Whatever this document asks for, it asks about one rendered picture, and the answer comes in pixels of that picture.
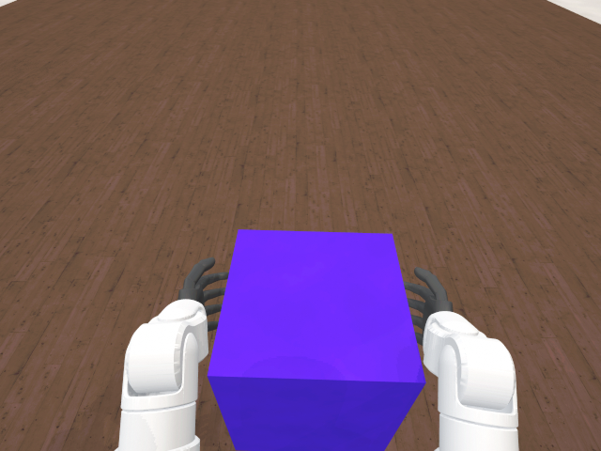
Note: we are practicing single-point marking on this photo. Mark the right robot forearm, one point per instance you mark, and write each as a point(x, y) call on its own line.
point(477, 386)

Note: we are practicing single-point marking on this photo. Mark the left robot forearm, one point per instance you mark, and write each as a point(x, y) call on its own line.
point(160, 380)

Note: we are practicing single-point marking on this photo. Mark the carton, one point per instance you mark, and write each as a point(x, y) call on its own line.
point(315, 348)

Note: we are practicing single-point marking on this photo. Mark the robot right hand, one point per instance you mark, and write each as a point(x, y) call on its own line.
point(436, 299)

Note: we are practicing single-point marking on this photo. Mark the robot left hand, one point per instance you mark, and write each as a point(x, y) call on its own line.
point(194, 285)

